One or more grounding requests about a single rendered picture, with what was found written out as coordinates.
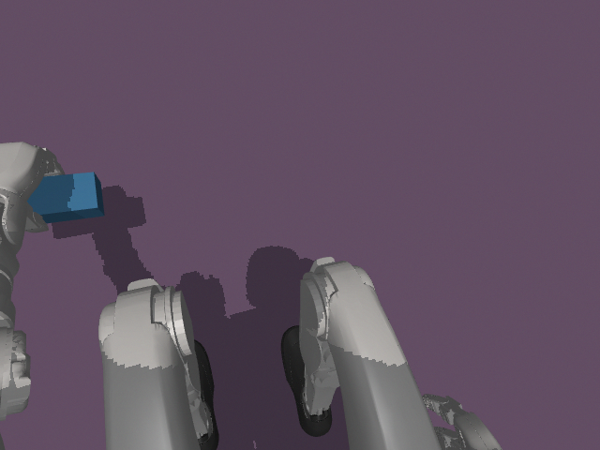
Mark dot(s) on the small box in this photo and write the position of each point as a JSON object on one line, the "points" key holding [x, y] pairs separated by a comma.
{"points": [[68, 197]]}

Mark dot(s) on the right robot hand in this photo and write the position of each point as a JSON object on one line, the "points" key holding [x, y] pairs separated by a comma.
{"points": [[471, 433]]}

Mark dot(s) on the right robot foot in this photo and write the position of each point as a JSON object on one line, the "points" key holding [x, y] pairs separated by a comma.
{"points": [[314, 425]]}

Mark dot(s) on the left robot hand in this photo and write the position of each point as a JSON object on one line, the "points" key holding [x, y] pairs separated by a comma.
{"points": [[22, 167]]}

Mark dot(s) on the left robot arm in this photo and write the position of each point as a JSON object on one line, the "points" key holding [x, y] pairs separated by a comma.
{"points": [[15, 378]]}

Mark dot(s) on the left robot foot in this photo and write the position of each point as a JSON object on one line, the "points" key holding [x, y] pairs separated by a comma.
{"points": [[208, 441]]}

